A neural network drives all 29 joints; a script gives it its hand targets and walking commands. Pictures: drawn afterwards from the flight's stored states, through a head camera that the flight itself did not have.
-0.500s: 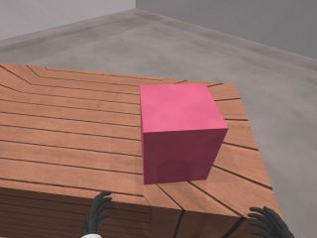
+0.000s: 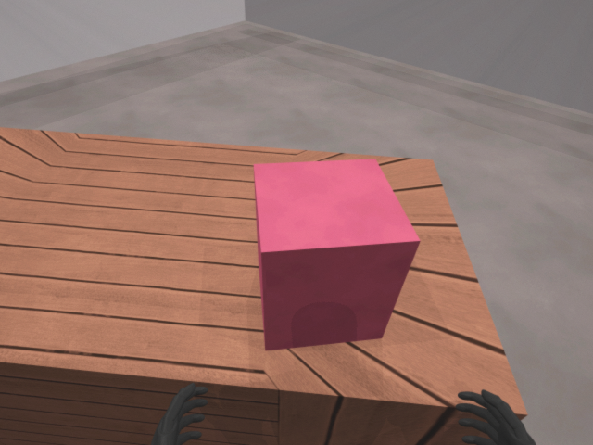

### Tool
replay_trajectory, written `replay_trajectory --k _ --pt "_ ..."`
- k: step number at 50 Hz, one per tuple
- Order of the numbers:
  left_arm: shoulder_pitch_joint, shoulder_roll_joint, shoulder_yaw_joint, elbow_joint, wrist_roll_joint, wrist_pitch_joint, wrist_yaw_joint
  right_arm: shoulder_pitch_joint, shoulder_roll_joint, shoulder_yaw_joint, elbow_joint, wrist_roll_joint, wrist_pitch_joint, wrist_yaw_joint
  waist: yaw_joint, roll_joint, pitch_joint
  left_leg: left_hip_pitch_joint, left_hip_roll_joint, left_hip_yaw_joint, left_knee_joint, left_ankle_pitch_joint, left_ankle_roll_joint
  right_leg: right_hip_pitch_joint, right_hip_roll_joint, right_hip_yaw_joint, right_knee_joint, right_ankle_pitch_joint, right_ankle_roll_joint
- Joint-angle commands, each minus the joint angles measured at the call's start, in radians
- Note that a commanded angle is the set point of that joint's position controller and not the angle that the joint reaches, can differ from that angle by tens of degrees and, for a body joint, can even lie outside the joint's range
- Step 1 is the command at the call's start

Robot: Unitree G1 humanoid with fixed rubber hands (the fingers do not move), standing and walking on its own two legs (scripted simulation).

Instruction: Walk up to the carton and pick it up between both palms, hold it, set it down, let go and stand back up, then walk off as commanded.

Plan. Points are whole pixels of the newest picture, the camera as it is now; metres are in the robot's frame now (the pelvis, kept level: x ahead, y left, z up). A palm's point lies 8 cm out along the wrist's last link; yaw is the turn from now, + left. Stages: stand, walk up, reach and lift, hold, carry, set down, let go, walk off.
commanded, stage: set down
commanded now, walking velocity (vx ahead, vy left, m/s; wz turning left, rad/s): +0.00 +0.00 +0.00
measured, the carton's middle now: (320, 254) +0.44 +0.02 +0.02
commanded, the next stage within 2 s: let go in 0.40 s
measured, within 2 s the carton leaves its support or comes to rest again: neither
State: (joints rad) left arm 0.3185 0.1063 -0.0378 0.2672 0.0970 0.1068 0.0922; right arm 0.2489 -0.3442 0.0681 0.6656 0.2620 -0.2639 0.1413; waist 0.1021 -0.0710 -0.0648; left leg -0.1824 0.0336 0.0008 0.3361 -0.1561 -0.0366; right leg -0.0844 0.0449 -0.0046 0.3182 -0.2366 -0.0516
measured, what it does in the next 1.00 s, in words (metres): stands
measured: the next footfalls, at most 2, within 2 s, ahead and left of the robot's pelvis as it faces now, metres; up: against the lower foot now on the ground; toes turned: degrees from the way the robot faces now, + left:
none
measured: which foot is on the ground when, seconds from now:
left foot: down 0.00-1.00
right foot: down 0.00-1.00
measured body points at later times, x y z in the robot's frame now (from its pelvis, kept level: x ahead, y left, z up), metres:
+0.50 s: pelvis +0.00 +0.00 +0.00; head -0.01 +0.04 +0.45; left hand +0.17 +0.22 -0.08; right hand +0.19 -0.24 -0.04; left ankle +0.01 +0.14 -0.75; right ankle -0.04 -0.09 -0.75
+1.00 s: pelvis +0.00 +0.00 +0.00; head -0.01 +0.04 +0.45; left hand +0.18 +0.23 -0.09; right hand +0.19 -0.23 -0.04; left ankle +0.01 +0.14 -0.75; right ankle -0.04 -0.09 -0.75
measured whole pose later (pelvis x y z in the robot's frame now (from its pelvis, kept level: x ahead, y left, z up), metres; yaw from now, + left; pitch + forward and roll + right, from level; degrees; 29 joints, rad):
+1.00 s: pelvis +0.00 +0.00 +0.00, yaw +0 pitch -1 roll +0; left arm 0.15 0.21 -0.04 0.47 0.10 0.15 0.01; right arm 0.24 -0.28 0.02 0.60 0.06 -0.21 0.04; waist 0.08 -0.09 -0.02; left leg -0.18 0.03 0.00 0.35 -0.16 -0.03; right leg -0.07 0.04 0.00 0.32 -0.24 -0.04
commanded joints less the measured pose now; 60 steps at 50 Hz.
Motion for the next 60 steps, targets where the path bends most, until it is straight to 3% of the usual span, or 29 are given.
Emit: replay_trajectory --k 1,4,18,23,31,45,46,47,48,50,53,54,60 --pt "-0.133 0.100 0.034 -0.067 -0.055 0.015 -0.012 -0.094 -0.010 -0.081 -0.041 -0.124 0.066 -0.027 -0.111 0.076 0.168 0.188 -0.041 0.051 -0.024 -0.001 0.029 -0.209 -0.079 0.044 -0.128 -0.089 0.015" --pt "-0.144 0.110 0.026 -0.050 -0.067 0.029 -0.023 -0.096 0.002 -0.085 -0.042 -0.145 0.090 -0.036 -0.112 0.061 0.181 0.184 -0.039 0.056 -0.033 -0.029 0.034 -0.221 -0.079 0.040 -0.135 -0.138 0.015" --pt "-0.145 0.153 0.057 -0.010 -0.040 0.071 -0.060 -0.078 0.030 -0.082 0.010 -0.176 0.106 -0.079 -0.106 0.163 0.150 0.226 -0.042 0.051 -0.013 0.038 0.024 -0.174 -0.086 0.025 -0.107 0.013 0.016" --pt "-0.175 0.171 0.059 0.038 -0.044 0.065 -0.068 -0.098 0.061 -0.077 0.018 -0.200 0.106 -0.098 -0.106 0.131 0.178 0.204 -0.041 0.054 -0.013 -0.005 0.033 -0.190 -0.086 0.023 -0.103 -0.035 0.021" --pt "-0.228 0.173 0.033 0.056 -0.052 0.076 -0.075 -0.128 0.085 -0.085 0.048 -0.215 0.128 -0.113 -0.116 0.172 0.194 0.205 -0.032 0.055 -0.020 -0.062 0.028 -0.208 -0.090 0.019 -0.103 -0.105 0.012" --pt "-0.230 0.152 0.030 0.089 -0.043 0.096 -0.077 -0.135 0.072 -0.096 0.032 -0.215 0.146 -0.111 -0.112 0.179 0.181 0.213 -0.029 0.060 -0.012 -0.024 0.023 -0.177 -0.079 -0.001 -0.084 -0.066 0.009" --pt "-0.165 0.377 0.113 0.188 -0.049 -0.015 -0.082 -0.042 -0.212 -0.143 -0.064 -0.347 0.164 -0.155 -0.059 0.186 0.126 0.066 0.082 -0.069 0.094 0.317 0.058 -0.115 -0.129 0.060 0.009 0.067 0.038" --pt "-0.140 0.390 0.118 0.228 -0.059 -0.056 -0.086 -0.073 -0.214 -0.148 -0.080 -0.340 0.174 -0.166 -0.057 0.179 0.074 0.023 0.086 -0.054 0.125 0.314 0.068 -0.079 -0.146 0.071 0.011 0.089 0.036" --pt "-0.139 0.379 0.114 0.257 -0.062 -0.071 -0.091 -0.074 -0.193 -0.145 -0.098 -0.339 0.182 -0.171 -0.072 0.222 0.099 0.014 0.076 -0.049 0.116 0.231 0.064 -0.116 -0.143 0.077 0.012 0.022 0.038" --pt "-0.148 0.372 0.118 0.283 -0.055 -0.090 -0.099 -0.079 -0.155 -0.130 -0.116 -0.330 0.190 -0.171 -0.069 0.177 0.107 -0.009 0.066 -0.060 0.100 0.127 0.069 -0.124 -0.132 0.079 0.001 -0.032 0.034" --pt "-0.183 0.366 0.111 0.333 -0.054 -0.113 -0.119 -0.040 -0.195 -0.134 -0.126 -0.312 0.191 -0.166 -0.094 0.178 0.171 -0.063 0.057 -0.072 0.067 -0.052 0.072 -0.158 -0.127 0.075 0.005 -0.094 0.033" --pt "-0.177 0.356 0.105 0.350 -0.055 -0.115 -0.123 -0.055 -0.197 -0.137 -0.133 -0.313 0.191 -0.166 -0.077 0.166 0.190 -0.074 0.061 -0.079 0.071 -0.055 0.078 -0.165 -0.125 0.076 0.003 -0.113 0.030" --pt "-0.169 0.402 0.098 0.419 -0.062 -0.124 -0.128 -0.057 -0.226 -0.148 -0.122 -0.310 0.202 -0.166 -0.098 0.149 0.210 -0.098 0.073 -0.111 0.032 -0.205 0.079 -0.184 -0.119 0.073 0.003 -0.122 0.020"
